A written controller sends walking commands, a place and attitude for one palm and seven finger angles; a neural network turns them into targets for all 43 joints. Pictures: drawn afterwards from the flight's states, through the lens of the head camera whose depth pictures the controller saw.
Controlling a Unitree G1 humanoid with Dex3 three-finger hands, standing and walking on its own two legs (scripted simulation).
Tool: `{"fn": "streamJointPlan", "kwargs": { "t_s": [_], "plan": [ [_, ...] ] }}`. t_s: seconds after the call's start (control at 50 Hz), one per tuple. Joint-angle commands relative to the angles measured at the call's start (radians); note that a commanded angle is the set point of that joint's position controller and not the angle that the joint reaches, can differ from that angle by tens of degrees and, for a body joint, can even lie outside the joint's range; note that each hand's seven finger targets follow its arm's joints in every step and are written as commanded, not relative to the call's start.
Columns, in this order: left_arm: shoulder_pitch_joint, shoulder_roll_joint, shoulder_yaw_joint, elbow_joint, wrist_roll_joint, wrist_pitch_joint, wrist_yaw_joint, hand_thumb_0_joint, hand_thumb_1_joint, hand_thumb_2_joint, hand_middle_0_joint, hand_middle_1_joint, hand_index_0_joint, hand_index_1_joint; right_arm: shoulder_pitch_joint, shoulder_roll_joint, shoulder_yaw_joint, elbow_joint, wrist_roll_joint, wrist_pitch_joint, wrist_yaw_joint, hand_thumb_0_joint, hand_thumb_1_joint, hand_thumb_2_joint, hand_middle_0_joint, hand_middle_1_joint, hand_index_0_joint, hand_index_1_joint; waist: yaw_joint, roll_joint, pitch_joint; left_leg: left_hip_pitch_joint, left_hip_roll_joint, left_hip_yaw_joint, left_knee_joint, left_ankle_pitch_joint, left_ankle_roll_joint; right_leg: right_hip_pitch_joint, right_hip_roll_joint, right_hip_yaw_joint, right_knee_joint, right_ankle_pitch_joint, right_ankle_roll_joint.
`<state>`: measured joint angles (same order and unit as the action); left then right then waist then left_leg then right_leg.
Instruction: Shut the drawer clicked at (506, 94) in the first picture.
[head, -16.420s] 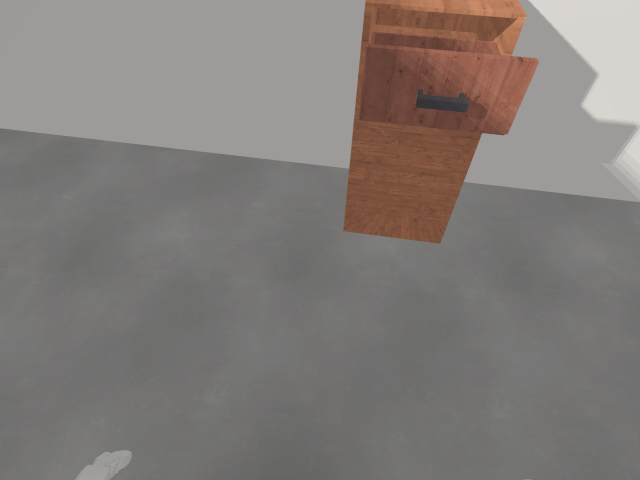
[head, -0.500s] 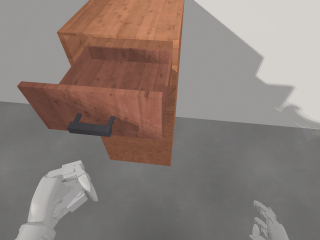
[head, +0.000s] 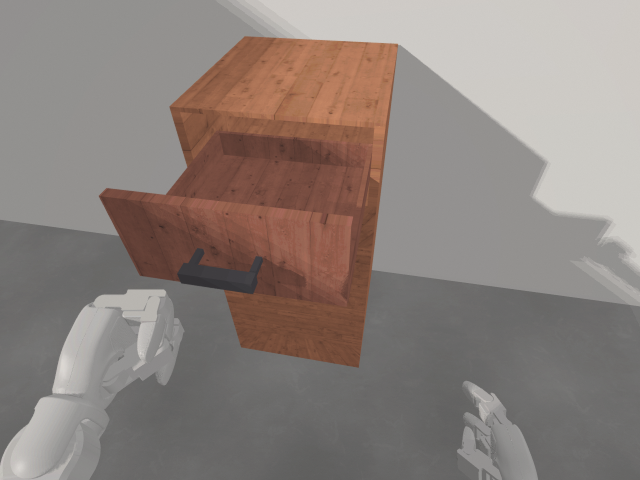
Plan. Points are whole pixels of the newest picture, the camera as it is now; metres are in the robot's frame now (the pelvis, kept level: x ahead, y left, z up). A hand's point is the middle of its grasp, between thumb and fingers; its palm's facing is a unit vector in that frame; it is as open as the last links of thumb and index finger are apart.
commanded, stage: raise the hand and make a fist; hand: left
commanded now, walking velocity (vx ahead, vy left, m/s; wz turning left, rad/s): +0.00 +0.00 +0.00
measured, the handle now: (222, 268) +0.39 +0.20 +0.04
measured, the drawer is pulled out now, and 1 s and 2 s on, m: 0.28 0.28 0.28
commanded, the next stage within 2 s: bring the fist close to the handle in 0.32 s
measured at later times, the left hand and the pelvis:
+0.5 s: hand (188, 353) +0.21 +0.16 +0.13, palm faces -0.05 -0.99 -0.08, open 3.3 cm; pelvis -0.01 -0.02 +0.00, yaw -1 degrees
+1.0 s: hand (212, 332) +0.26 +0.16 +0.09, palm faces -0.05 -1.00 -0.04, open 3.3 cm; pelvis +0.00 -0.02 +0.00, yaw -1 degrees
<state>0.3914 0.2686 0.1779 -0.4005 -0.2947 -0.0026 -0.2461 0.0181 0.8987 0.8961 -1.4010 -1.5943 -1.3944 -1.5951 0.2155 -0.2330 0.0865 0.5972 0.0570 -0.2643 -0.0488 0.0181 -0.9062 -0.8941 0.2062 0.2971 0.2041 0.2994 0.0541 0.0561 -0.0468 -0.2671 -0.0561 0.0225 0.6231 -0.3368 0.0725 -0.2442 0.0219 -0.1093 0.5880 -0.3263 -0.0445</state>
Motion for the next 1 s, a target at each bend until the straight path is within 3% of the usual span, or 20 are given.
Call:
{"fn": "streamJointPlan", "kwargs": {
  "t_s": [0.0, 0.02, 0.06, 0.08, 0.16, 0.24, 0.3, 0.34, 0.36, 0.42, 0.46, 0.54, 0.62, 0.68, 0.74, 0.82, 0.86, 0.88, 0.94, 0.98],
  "plan": [
    [-0.164, 0.055, 0.0, -0.124, -0.007, -0.023, -0.008, 0.0, 0.9, 0.9, -1.4, -1.6, -1.4, -1.6, -0.13, -0.128, -0.058, -0.152, 0.01, -0.066, -0.014, 0.0, -0.9, -0.9, 0.2, 0.3, 0.2, 0.3, -0.034, -0.03, -0.015, 0.044, 0.078, -0.116, -0.145, 0.141, -0.059, -0.058, -0.014, 0.044, -0.105, 0.105, 0.018],
    [-0.154, 0.058, -0.003, -0.124, -0.004, -0.01, -0.013, 0.0, 0.9, 0.9, -1.4, -1.6, -1.4, -1.6, -0.136, -0.127, -0.059, -0.16, 0.01, -0.068, -0.015, 0.0, -0.9, -0.9, 0.2, 0.3, 0.2, 0.3, -0.027, -0.025, -0.017, 0.041, 0.075, -0.113, -0.148, 0.131, -0.054, -0.05, -0.017, 0.05, -0.109, 0.1, 0.019],
    [-0.138, 0.123, 0.056, -0.12, 0.007, 0.004, -0.008, 0.0, 0.9, 0.9, -1.4, -1.6, -1.4, -1.6, -0.144, -0.132, -0.062, -0.16, 0.007, -0.066, -0.017, 0.0, -0.9, -0.9, 0.2, 0.3, 0.2, 0.3, -0.013, -0.051, -0.04, 0.031, 0.071, -0.107, -0.149, 0.133, -0.048, -0.022, -0.019, 0.061, -0.119, 0.094, 0.018],
    [-0.181, 0.129, 0.05, -0.144, 0.016, 0.003, -0.007, 0.0, 0.9, 0.9, -1.4, -1.6, -1.4, -1.6, -0.143, -0.13, -0.059, -0.163, 0.007, -0.061, -0.018, 0.0, -0.9, -0.9, 0.2, 0.3, 0.2, 0.3, -0.017, -0.042, -0.054, 0.035, 0.07, -0.105, -0.156, 0.131, -0.047, -0.017, -0.021, 0.061, -0.12, 0.087, 0.018],
    [-0.211, 0.182, 0.13, -0.213, 0.011, -0.048, 0.034, 0.0, 0.9, 0.9, -1.4, -1.6, -1.4, -1.6, -0.145, -0.118, -0.056, -0.162, -0.002, -0.075, -0.017, 0.0, -0.9, -0.9, 0.2, 0.3, 0.2, 0.3, 0.001, 0.016, -0.11, 0.073, 0.071, -0.099, -0.151, 0.18, -0.054, 0.012, -0.02, 0.062, -0.113, 0.111, 0.012],
    [-0.149, 0.142, 0.144, -0.116, -0.023, -0.076, 0.035, 0.0, 0.9, 0.9, -1.4, -1.6, -1.4, -1.6, -0.135, -0.118, -0.057, -0.142, -0.001, -0.086, -0.012, 0.0, -0.9, -0.9, 0.2, 0.3, 0.2, 0.3, -0.002, -0.009, -0.061, 0.047, 0.071, -0.085, -0.15, 0.184, -0.057, 0.008, -0.018, 0.058, -0.122, 0.137, 0.015],
    [-0.175, 0.087, 0.061, -0.083, -0.022, -0.06, 0.004, 0.0, 0.9, 0.9, -1.4, -1.6, -1.4, -1.6, -0.14, -0.127, -0.059, -0.136, 0.006, -0.091, -0.013, 0.0, -0.9, -0.9, 0.2, 0.3, 0.2, 0.3, -0.021, 0.018, -0.001, 0.034, 0.068, -0.078, -0.15, 0.134, -0.049, -0.025, -0.022, 0.075, -0.147, 0.102, 0.02],
    [-0.181, 0.105, 0.063, -0.059, -0.021, -0.041, -0.012, 0.0, 0.9, 0.9, -1.4, -1.6, -1.4, -1.6, -0.135, -0.133, -0.064, -0.136, 0.009, -0.101, -0.018, 0.0, -0.9, -0.9, 0.2, 0.3, 0.2, 0.3, -0.023, -0.007, 0.004, 0.024, 0.067, -0.081, -0.148, 0.108, -0.043, -0.025, -0.025, 0.088, -0.157, 0.074, 0.023],
    [-0.183, 0.116, 0.072, -0.041, -0.02, -0.038, -0.016, 0.0, 0.9, 0.9, -1.4, -1.6, -1.4, -1.6, -0.138, -0.138, -0.065, -0.13, 0.008, -0.1, -0.023, 0.0, -0.9, -0.9, 0.2, 0.3, 0.2, 0.3, -0.025, -0.068, 0.016, 0.009, 0.067, -0.081, -0.143, 0.105, -0.038, -0.026, -0.028, 0.099, -0.171, 0.064, 0.028],
    [-0.238, 0.169, 0.11, -0.059, -0.01, -0.044, -0.022, 0.0, 0.9, 0.9, -1.4, -1.6, -1.4, -1.6, -0.131, -0.142, -0.069, -0.132, 0.004, -0.105, -0.027, 0.0, -0.9, -0.9, 0.2, 0.3, 0.2, 0.3, -0.021, -0.067, -0.046, 0.02, 0.058, -0.073, -0.133, 0.122, -0.032, 0.0, -0.034, 0.115, -0.169, 0.064, 0.031],
    [-0.271, 0.177, 0.13, -0.03, -0.012, -0.065, -0.011, 0.0, 0.9, 0.9, -1.4, -1.6, -1.4, -1.6, -0.13, -0.139, -0.068, -0.118, 0.001, -0.103, -0.032, 0.0, -0.9, -0.9, 0.2, 0.3, 0.2, 0.3, -0.023, -0.077, -0.039, 0.016, 0.057, -0.07, -0.124, 0.123, -0.032, -0.012, -0.033, 0.122, -0.173, 0.054, 0.035],
    [-0.3, 0.176, 0.156, 0.033, -0.023, -0.117, -0.006, 0.0, 0.9, 0.9, -1.4, -1.6, -1.4, -1.6, -0.12, -0.134, -0.069, -0.105, -0.001, -0.105, -0.031, 0.0, -0.9, -0.9, 0.2, 0.3, 0.2, 0.3, -0.022, -0.026, -0.086, 0.022, 0.05, -0.059, -0.108, 0.151, -0.036, 0.01, -0.037, 0.125, -0.153, 0.101, 0.034],
    [-0.351, 0.158, 0.117, 0.126, -0.017, -0.141, -0.03, 0.0, 0.9, 0.9, -1.4, -1.6, -1.4, -1.6, -0.111, -0.14, -0.068, -0.093, 0.001, -0.101, -0.03, 0.0, -0.9, -0.9, 0.2, 0.3, 0.2, 0.3, -0.04, -0.005, -0.067, -0.004, 0.048, -0.054, -0.088, 0.156, -0.037, -0.006, -0.044, 0.145, -0.148, 0.131, 0.036],
    [-0.354, 0.162, 0.113, 0.195, -0.013, -0.15, -0.053, 0.0, 0.9, 0.9, -1.4, -1.6, -1.4, -1.6, -0.1, -0.146, -0.075, -0.093, 0.001, -0.097, -0.032, 0.0, -0.9, -0.9, 0.2, 0.3, 0.2, 0.3, -0.043, -0.065, -0.065, -0.043, 0.047, -0.051, -0.066, 0.156, -0.034, -0.001, -0.054, 0.176, -0.151, 0.141, 0.049],
    [-0.377, 0.171, 0.123, 0.201, -0.016, -0.171, -0.067, 0.0, 0.9, 0.9, -1.4, -1.6, -1.4, -1.6, -0.093, -0.149, -0.079, -0.104, 0.0, -0.099, -0.032, 0.0, -0.9, -0.9, 0.2, 0.3, 0.2, 0.3, -0.038, -0.076, -0.126, -0.033, 0.046, -0.05, -0.059, 0.185, -0.033, 0.021, -0.056, 0.169, -0.127, 0.194, 0.051],
    [-0.379, 0.173, 0.142, 0.205, -0.012, -0.208, -0.047, 0.0, 0.9, 0.9, -1.4, -1.6, -1.4, -1.6, -0.08, -0.146, -0.083, -0.106, -0.006, -0.097, -0.025, 0.0, -0.9, -0.9, 0.2, 0.3, 0.2, 0.3, -0.031, -0.042, -0.171, -0.024, 0.045, -0.044, -0.051, 0.237, -0.036, 0.03, -0.052, 0.146, -0.087, 0.285, 0.047],
    [-0.359, 0.174, 0.147, 0.228, -0.004, -0.223, -0.031, 0.0, 0.9, 0.9, -1.4, -1.6, -1.4, -1.6, -0.073, -0.148, -0.084, -0.105, -0.01, -0.093, -0.021, 0.0, -0.9, -0.9, 0.2, 0.3, 0.2, 0.3, -0.029, -0.056, -0.159, -0.033, 0.049, -0.043, -0.048, 0.251, -0.036, 0.015, -0.046, 0.134, -0.074, 0.299, 0.044],
    [-0.365, 0.143, 0.121, 0.245, -0.002, -0.228, -0.029, 0.0, 0.9, 0.9, -1.4, -1.6, -1.4, -1.6, -0.072, -0.146, -0.083, -0.105, -0.011, -0.09, -0.018, 0.0, -0.9, -0.9, 0.2, 0.3, 0.2, 0.3, -0.039, -0.07, -0.14, -0.042, 0.046, -0.043, -0.047, 0.248, -0.036, -0.003, -0.044, 0.131, -0.069, 0.306, 0.044],
    [-0.356, 0.124, 0.098, 0.257, 0.006, -0.246, -0.028, 0.0, 0.9, 0.9, -1.4, -1.6, -1.4, -1.6, -0.064, -0.148, -0.088, -0.113, -0.012, -0.084, -0.012, 0.0, -0.9, -0.9, 0.2, 0.3, 0.2, 0.3, -0.038, -0.032, -0.152, -0.04, 0.045, -0.038, -0.042, 0.253, -0.04, -0.021, -0.04, 0.116, -0.049, 0.304, 0.036],
    [-0.36, 0.139, 0.109, 0.285, 0.012, -0.253, -0.028, 0.0, 0.9, 0.9, -1.4, -1.6, -1.4, -1.6, -0.055, -0.153, -0.092, -0.111, -0.014, -0.075, -0.01, 0.0, -0.9, -0.9, 0.2, 0.3, 0.2, 0.3, -0.044, -0.061, -0.155, -0.064, 0.045, -0.039, -0.031, 0.24, -0.038, -0.031, -0.04, 0.125, -0.046, 0.29, 0.04]
  ]
}}
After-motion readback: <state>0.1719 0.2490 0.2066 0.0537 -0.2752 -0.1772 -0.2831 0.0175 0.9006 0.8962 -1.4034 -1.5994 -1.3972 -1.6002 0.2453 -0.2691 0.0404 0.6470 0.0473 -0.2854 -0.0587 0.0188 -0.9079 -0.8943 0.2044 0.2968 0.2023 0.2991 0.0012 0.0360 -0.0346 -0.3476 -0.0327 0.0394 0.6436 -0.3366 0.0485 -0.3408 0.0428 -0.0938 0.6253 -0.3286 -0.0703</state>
